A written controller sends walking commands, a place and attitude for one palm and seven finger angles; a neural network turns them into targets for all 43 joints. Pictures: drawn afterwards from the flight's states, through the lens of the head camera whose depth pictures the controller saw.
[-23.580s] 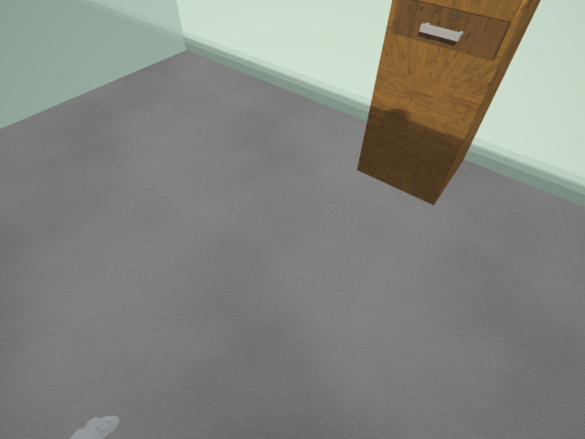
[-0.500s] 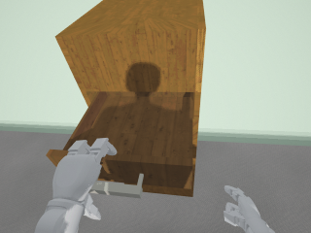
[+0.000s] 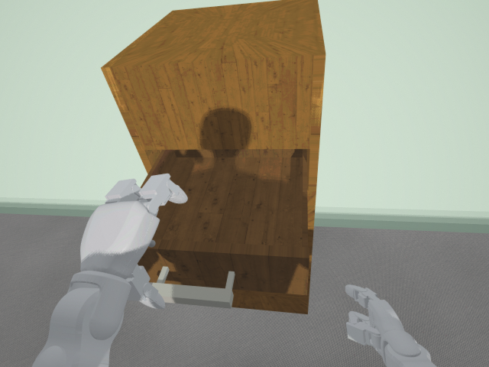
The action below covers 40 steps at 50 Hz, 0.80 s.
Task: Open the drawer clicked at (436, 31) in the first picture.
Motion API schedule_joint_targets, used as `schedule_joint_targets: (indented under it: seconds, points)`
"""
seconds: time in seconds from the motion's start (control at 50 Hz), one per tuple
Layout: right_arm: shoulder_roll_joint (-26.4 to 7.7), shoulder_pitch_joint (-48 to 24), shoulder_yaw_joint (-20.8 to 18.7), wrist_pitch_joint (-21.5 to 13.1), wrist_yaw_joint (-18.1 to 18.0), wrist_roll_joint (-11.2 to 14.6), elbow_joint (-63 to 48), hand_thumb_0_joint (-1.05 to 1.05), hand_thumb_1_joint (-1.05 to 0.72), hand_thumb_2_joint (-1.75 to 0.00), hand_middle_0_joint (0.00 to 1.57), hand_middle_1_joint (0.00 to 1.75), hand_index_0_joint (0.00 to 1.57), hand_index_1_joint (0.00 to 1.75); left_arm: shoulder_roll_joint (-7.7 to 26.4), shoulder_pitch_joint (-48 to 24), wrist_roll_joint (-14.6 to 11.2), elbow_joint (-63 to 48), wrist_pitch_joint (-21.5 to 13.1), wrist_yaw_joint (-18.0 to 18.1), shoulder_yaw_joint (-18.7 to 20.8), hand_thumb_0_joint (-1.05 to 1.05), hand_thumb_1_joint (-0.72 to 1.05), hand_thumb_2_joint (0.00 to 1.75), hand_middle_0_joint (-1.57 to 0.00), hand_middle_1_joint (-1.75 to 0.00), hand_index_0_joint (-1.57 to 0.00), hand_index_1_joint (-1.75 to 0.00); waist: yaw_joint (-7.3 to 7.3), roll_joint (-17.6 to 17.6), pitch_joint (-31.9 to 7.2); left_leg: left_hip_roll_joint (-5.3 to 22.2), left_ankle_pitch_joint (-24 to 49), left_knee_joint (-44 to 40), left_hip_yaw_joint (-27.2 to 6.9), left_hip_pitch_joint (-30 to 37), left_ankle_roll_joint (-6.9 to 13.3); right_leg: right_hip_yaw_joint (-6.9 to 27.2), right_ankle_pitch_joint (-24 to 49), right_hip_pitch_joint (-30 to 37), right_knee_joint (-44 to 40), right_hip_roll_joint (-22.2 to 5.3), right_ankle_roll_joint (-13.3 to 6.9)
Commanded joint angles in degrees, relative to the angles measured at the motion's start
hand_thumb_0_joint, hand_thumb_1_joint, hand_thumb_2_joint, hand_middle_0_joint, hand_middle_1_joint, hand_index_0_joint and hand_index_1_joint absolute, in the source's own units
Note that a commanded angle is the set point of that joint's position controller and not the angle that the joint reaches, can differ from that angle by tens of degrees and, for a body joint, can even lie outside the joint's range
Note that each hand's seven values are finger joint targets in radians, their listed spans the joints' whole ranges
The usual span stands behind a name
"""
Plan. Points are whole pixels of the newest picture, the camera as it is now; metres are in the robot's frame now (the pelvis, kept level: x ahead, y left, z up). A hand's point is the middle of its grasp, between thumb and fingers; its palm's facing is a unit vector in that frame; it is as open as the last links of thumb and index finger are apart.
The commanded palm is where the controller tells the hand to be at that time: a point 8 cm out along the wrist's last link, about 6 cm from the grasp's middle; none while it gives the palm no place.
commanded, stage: draw the hand back to the body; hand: left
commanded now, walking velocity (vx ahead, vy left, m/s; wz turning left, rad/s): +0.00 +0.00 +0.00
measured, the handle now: (194, 284) +0.25 +0.14 +0.01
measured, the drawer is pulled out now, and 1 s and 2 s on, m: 0.28 0.28 0.28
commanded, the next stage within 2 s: step back with the hand held close in 1.70 s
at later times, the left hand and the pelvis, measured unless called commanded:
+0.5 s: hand (133, 260) +0.21 +0.19 +0.14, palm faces +0.14 -0.17 -0.98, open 13.8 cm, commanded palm +0.16 +0.19 +0.21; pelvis +0.00 -0.01 +0.00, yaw +0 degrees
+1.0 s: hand (113, 242) +0.21 +0.19 +0.19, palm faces +0.33 -0.88 -0.33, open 12.9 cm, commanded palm +0.15 +0.24 +0.21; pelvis +0.03 -0.01 +0.00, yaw +3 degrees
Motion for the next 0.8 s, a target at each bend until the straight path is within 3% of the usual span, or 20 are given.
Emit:
schedule_joint_targets:
  seconds: [0.0, 0.06, 0.1, 0.12, 0.18, 0.2, 0.28, 0.3, 0.38, 0.4, 0.42, 0.48, 0.5, 0.52, 0.6, 0.68, 0.7, 0.72, 0.76, 0.78]
  points:
    - [-3.6, -13.9, -1.4, -2.5, 0.7, 0.7, -10.9, 0.00, -0.90, -0.90, 0.20, 0.30, 0.20, 0.30, 5.6, -9.4, -1.3, -9.4, -0.9, 0.5, 5.8, 0.00, -0.50, 0.30, -0.30, -1.20, -0.30, -1.20, -0.48, -6.7, -3.7, 6.4, 10.7, -5.6, -5.9, 2.9, -3.0, 2.8, 6.9, -1.3, -5.7, -3.2, 0.9]
    - [-3.5, -12.3, -1.6, -2.4, 0.4, -0.2, -11.0, 0.00, -0.90, -0.90, 0.20, 0.30, 0.20, 0.30, 5.3, -10.4, 0.7, -10.6, -1.6, 0.9, 4.6, 0.00, -0.50, 0.30, -0.30, -1.20, -0.30, -1.20, 0.38, -5.4, -6.8, 6.0, 11.0, -5.7, -5.4, 2.9, -3.0, 3.3, 5.4, 0.0, -6.0, -3.3, 0.7]
    - [-4.2, -13.5, -1.5, -2.8, -0.1, 0.2, -11.2, 0.00, -0.90, -0.90, 0.20, 0.30, 0.20, 0.30, 10.2, -13.2, 0.4, -11.8, -1.9, 2.2, 9.9, 0.00, -0.50, 0.30, -0.30, -1.20, -0.30, -1.20, 0.22, -4.5, -8.0, 6.4, 9.0, -5.4, -5.9, 1.6, -2.6, 4.6, 5.3, 1.6, -5.5, -2.8, 0.7]
    - [-3.4, -12.5, -1.1, -3.0, 0.0, -0.5, -11.6, 0.00, -0.90, -0.90, 0.20, 0.30, 0.20, 0.30, 8.9, -12.6, 2.3, -12.0, -1.9, 2.3, 8.5, 0.00, -0.50, 0.30, -0.30, -1.20, -0.30, -1.20, 1.31, -4.5, -9.7, 6.0, 10.2, -4.9, -5.5, 1.6, -2.9, 4.8, 4.9, 1.7, -5.2, -3.1, 0.4]
    - [-3.5, -11.7, -1.4, -3.1, -0.4, -0.5, -10.4, 0.00, -0.90, -0.90, 0.20, 0.30, 0.20, 0.30, 9.5, -9.6, 2.3, -8.7, -2.6, 2.9, 10.2, 0.00, -0.50, 0.30, -0.30, -1.20, -0.30, -1.20, 0.84, -6.5, -7.3, 5.5, 11.3, -4.4, -5.5, 2.2, -3.4, 6.1, 4.7, -0.2, -6.7, -3.1, 0.0]
    - [-4.0, -13.0, -1.3, -3.4, -0.4, 0.1, -10.5, 0.00, -0.90, -0.90, 0.20, 0.30, 0.20, 0.30, 11.7, -9.1, 0.2, -8.6, -2.5, 3.2, 13.4, 0.00, -0.50, 0.30, -0.30, -1.20, -0.30, -1.20, 0.75, -4.9, -7.5, 5.7, 10.2, -4.6, -5.9, 1.1, -2.9, 5.7, 6.1, 1.8, -6.4, -3.2, 0.1]
    - [-3.6, -12.3, -1.4, -3.4, -0.5, 0.0, -9.6, 0.00, -0.90, -0.90, 0.20, 0.30, 0.20, 0.30, 9.2, -7.9, 0.1, -5.4, -2.2, 1.4, 10.4, 0.00, -0.50, 0.30, -0.30, -1.20, -0.30, -1.20, -0.03, -7.7, -2.9, 4.9, 9.5, -4.9, -5.4, 1.6, -3.0, 5.8, 3.2, -2.0, -8.7, -3.8, 0.5]
    - [-4.0, -13.8, -1.5, -4.0, -0.6, 0.7, -10.1, 0.00, -0.90, -0.90, 0.20, 0.30, 0.20, 0.30, 10.5, -9.0, -1.8, -6.2, -2.1, 1.1, 12.3, 0.00, -0.50, 0.30, -0.30, -1.20, -0.30, -1.20, -0.54, -6.0, -3.0, 5.1, 8.2, -5.2, -5.7, 1.2, -2.6, 5.4, 3.7, -0.9, -8.6, -3.8, 0.6]
    - [-4.2, -11.7, -1.6, -4.4, -1.4, 0.0, -10.9, 0.00, -0.90, -0.90, 0.20, 0.30, 0.20, 0.30, 11.3, -5.7, -0.1, -9.1, -3.0, 0.2, 11.5, 0.00, -0.50, 0.30, -0.30, -1.20, -0.30, -1.20, -0.01, -6.2, -6.4, 4.8, 10.5, -4.4, -5.3, 2.8, -2.7, 6.0, 4.7, -0.1, -8.9, -4.5, 0.9]
    - [-4.6, -12.9, -1.4, -5.0, -1.6, 0.5, -11.0, 0.00, -0.90, -0.90, 0.20, 0.30, 0.20, 0.30, 13.1, -6.0, -1.8, -9.5, -3.3, 0.4, 13.9, 0.00, -0.50, 0.30, -0.30, -1.20, -0.30, -1.20, -0.49, -4.9, -5.8, 5.1, 9.0, -4.7, -5.7, 2.4, -2.5, 5.4, 4.7, 0.2, -8.9, -4.2, 0.9]
    - [-4.2, -11.4, -1.2, -5.2, -1.6, -0.1, -11.2, 0.00, -0.90, -0.90, 0.20, 0.30, 0.20, 0.30, 13.1, -5.2, -0.1, -9.8, -3.6, 0.3, 13.7, 0.00, -0.50, 0.30, -0.30, -1.20, -0.30, -1.20, 0.55, -5.4, -7.2, 5.0, 9.7, -4.3, -5.5, 2.1, -2.6, 5.4, 4.4, 0.7, -8.6, -4.5, 0.8]
    - [-4.8, -10.4, -1.2, -5.1, -2.6, -0.5, -10.6, 0.00, -0.90, -0.90, 0.20, 0.30, 0.20, 0.30, 16.0, -2.4, 0.6, -8.3, -5.1, 0.9, 17.2, 0.00, -0.50, 0.30, -0.30, -1.20, -0.30, -1.20, 0.36, -7.4, -5.0, 4.8, 10.0, -3.9, -5.5, 1.9, -3.0, 7.0, 4.1, -1.0, -9.5, -4.6, 0.6]
    - [-5.4, -11.7, -1.1, -5.5, -2.6, 0.1, -10.8, 0.00, -0.90, -0.90, 0.20, 0.30, 0.20, 0.30, 18.4, -2.5, -1.2, -9.4, -5.2, 1.6, 20.6, 0.00, -0.50, 0.30, -0.30, -1.20, -0.30, -1.20, 0.19, -4.3, -5.9, 5.0, 9.0, -4.1, -5.7, 1.7, -2.8, 6.7, 5.7, 0.9, -9.5, -4.6, 0.6]
    - [-4.7, -10.4, -1.0, -5.5, -2.5, -0.5, -11.4, 0.00, -0.90, -0.90, 0.20, 0.30, 0.20, 0.30, 17.4, -2.3, -0.1, -10.7, -5.6, 1.4, 19.5, 0.00, -0.50, 0.30, -0.30, -1.20, -0.30, -1.20, 1.08, -5.4, -7.7, 4.8, 10.7, -3.4, -5.8, 1.8, -2.8, 6.3, 6.9, 1.4, -8.5, -4.9, 0.5]
    - [-5.5, -10.4, -1.8, -6.3, -2.8, 0.5, -11.2, 0.00, -0.90, -0.90, 0.20, 0.30, 0.20, 0.30, 16.9, 3.0, -4.6, -10.0, -6.9, 1.5, 21.9, 0.00, -0.50, 0.30, -0.30, -1.20, -0.30, -1.20, -0.53, -5.1, -5.9, 4.6, 11.7, -3.1, -5.9, 3.0, -2.9, 5.8, 11.1, -0.5, -8.9, -4.6, 0.8]
    - [-6.0, -7.9, -2.1, -5.9, -3.2, -0.1, -11.5, 0.00, -0.90, -0.90, 0.20, 0.30, 0.20, 0.30, 17.7, 8.4, -4.4, -10.0, -7.4, 0.9, 22.6, 0.00, -0.50, 0.30, -0.30, -1.20, -0.30, -1.20, -0.24, -8.1, -6.0, 4.3, 14.1, -2.1, -5.5, 2.4, -3.0, 5.7, 15.3, -0.4, -8.1, -5.3, 1.4]
    - [-1.4, -4.6, -2.7, -11.6, -4.5, 0.1, -14.1, 0.00, -0.90, -0.90, 0.20, 0.30, 0.20, 0.30, -2.3, 0.3, -46.7, -17.7, -14.4, 2.1, 22.0, 0.00, -0.47, 0.32, -0.30, -1.18, -0.30, -1.18, -5.32, -8.6, -2.6, 5.2, 10.1, -1.9, -5.7, 9.0, -1.5, 2.5, 15.3, -1.4, -10.1, -4.4, 0.6]
    - [-2.1, -1.5, -2.3, -15.1, -5.3, -0.9, -11.0, 0.00, -0.90, -0.90, 0.20, 0.30, 0.20, 0.30, 1.4, 12.1, -47.7, -5.7, -17.3, 3.4, 24.3, 0.00, -0.43, 0.33, -0.29, -1.15, -0.29, -1.15, -4.34, -12.8, -0.7, 6.0, 9.0, -3.3, -6.6, 8.5, -1.8, 1.1, 12.6, -1.5, -9.0, -3.9, 0.6]
    - [-2.9, -0.4, -2.3, -16.0, -6.5, -0.9, -10.2, 0.00, -0.90, -0.90, 0.20, 0.30, 0.20, 0.30, 2.2, 15.2, -51.7, -9.1, -19.7, 3.7, 26.6, 0.00, -0.36, 0.36, -0.29, -1.11, -0.29, -1.11, -3.44, -13.7, -1.4, 6.4, 10.3, -4.9, -6.9, 7.6, -2.4, 0.4, 12.5, -0.4, -10.0, -4.8, 1.0]
    - [-3.1, -1.0, -2.5, -17.0, -7.2, -0.9, -10.7, 0.00, -0.90, -0.90, 0.20, 0.30, 0.20, 0.30, 3.3, 10.2, -52.9, -14.5, -21.5, 4.0, 26.6, 0.00, -0.32, 0.37, -0.29, -1.09, -0.29, -1.09, -3.73, -11.7, -2.5, 6.5, 10.1, -5.1, -6.7, 8.0, -2.6, 0.9, 12.0, 0.1, -10.4, -5.7, 1.5]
